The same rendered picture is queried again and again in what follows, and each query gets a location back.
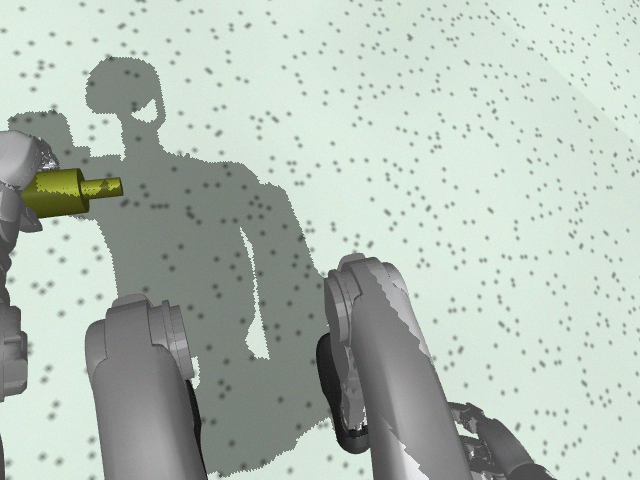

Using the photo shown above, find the right robot hand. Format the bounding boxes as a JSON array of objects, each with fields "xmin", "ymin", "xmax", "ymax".
[{"xmin": 448, "ymin": 402, "xmax": 535, "ymax": 480}]

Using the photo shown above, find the right robot foot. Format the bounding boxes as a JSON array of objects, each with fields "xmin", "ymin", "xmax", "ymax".
[{"xmin": 316, "ymin": 332, "xmax": 370, "ymax": 454}]

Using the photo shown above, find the left robot foot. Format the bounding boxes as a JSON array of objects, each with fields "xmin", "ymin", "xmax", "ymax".
[{"xmin": 186, "ymin": 379, "xmax": 208, "ymax": 480}]

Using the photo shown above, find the right robot arm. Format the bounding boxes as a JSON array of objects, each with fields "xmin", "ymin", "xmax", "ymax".
[{"xmin": 507, "ymin": 463, "xmax": 557, "ymax": 480}]

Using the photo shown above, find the left robot hand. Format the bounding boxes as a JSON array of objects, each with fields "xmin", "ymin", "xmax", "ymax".
[{"xmin": 0, "ymin": 130, "xmax": 60, "ymax": 233}]

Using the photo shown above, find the left robot arm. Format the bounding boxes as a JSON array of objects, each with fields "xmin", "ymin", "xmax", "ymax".
[{"xmin": 0, "ymin": 184, "xmax": 28, "ymax": 480}]

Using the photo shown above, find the bottle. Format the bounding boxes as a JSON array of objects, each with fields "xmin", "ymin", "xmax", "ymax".
[{"xmin": 21, "ymin": 168, "xmax": 123, "ymax": 219}]

